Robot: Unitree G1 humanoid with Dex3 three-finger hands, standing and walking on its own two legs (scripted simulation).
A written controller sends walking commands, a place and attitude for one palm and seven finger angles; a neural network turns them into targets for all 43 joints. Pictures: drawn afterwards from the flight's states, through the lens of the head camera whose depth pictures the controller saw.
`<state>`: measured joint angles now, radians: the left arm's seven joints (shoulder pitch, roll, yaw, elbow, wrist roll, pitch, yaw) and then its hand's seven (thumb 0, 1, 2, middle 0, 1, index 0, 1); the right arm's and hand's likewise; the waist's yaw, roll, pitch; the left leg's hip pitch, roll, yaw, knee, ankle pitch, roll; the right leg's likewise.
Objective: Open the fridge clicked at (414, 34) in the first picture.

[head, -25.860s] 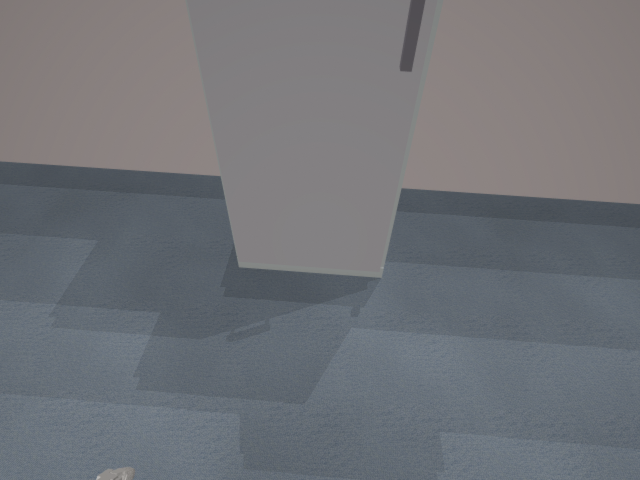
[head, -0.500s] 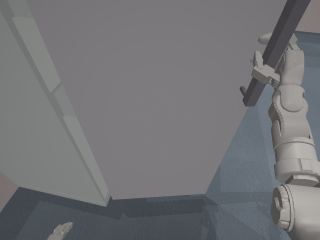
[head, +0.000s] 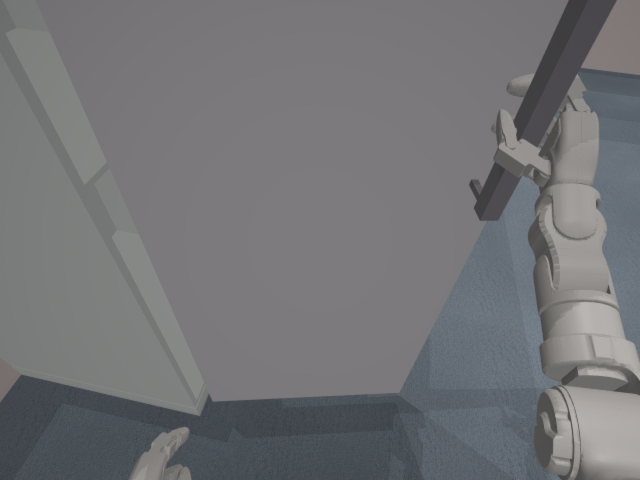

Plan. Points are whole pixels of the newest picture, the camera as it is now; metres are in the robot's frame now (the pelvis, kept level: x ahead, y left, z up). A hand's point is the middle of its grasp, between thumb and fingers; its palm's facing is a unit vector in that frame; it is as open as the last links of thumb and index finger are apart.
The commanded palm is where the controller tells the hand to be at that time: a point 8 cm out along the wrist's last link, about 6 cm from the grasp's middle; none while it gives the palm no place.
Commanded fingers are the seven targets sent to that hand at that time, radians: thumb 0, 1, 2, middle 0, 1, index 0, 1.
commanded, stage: loosen the grip on the handle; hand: right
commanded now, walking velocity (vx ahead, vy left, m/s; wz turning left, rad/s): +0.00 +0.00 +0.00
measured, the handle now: (528, 98) +0.45 -0.21 +0.28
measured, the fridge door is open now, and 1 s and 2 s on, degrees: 75 73 73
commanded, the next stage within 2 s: slip the hand off the handle in 0.56 s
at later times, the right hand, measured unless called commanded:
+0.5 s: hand (507, 152) +0.42 -0.19 +0.23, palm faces +0.24 +0.96 -0.15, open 13.8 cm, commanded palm +0.38 -0.24 +0.22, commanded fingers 0.00 0.55 -0.20 0.25 1.15 0.25 1.15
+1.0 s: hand (567, 158) +0.41 -0.26 +0.23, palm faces +0.29 +0.95 -0.12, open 14.7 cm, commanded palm +0.38 -0.29 +0.23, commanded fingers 0.00 0.55 -0.20 0.25 1.15 0.25 1.15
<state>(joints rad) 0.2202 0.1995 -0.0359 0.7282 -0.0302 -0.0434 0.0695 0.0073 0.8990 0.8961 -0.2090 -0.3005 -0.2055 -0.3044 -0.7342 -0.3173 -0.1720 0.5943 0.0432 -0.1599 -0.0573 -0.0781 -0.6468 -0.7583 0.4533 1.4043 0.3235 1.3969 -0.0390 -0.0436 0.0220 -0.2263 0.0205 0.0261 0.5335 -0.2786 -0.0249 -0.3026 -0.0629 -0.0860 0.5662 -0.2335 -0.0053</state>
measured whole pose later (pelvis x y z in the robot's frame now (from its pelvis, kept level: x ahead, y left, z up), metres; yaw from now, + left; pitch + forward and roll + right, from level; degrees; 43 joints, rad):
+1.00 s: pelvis +0.04 +0.02 +0.00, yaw -1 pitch +3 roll +0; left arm 0.25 0.26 -0.01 0.67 -0.04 -0.10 0.07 0.01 0.90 0.90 -0.21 -0.30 -0.20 -0.30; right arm -0.53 -0.45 -0.39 0.44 0.14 -0.13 0.14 -0.01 0.55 -0.20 0.26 1.16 0.25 1.15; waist -0.02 -0.01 -0.06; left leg -0.27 0.01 0.04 0.54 -0.32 0.00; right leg -0.34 -0.06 -0.05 0.56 -0.27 0.01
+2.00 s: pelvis +0.01 +0.02 +0.00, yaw -2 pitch -1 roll +1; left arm 0.20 0.25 -0.06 0.64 -0.05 -0.17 0.11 0.01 0.90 0.90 -0.21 -0.30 -0.20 -0.30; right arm -0.20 -0.46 -0.50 0.15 0.27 -0.10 0.25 -0.01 0.56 -0.20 0.25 1.15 0.25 1.15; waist -0.06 -0.03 -0.05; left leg -0.22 0.01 0.06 0.55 -0.31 0.00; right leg -0.31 -0.06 -0.03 0.58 -0.25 0.02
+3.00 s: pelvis +0.03 +0.00 +0.01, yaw -1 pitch -4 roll +0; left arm 0.21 0.22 -0.05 0.69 0.00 -0.16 0.08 0.01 0.90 0.90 -0.21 -0.30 -0.20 -0.30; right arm 0.29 -0.34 -0.35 -0.28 0.09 -0.06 -0.09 -0.01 -0.08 -0.50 0.23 0.78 0.23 0.77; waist -0.08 -0.05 0.00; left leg -0.08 0.04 0.04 0.44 -0.29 -0.02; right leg -0.16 -0.03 -0.05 0.46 -0.23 0.00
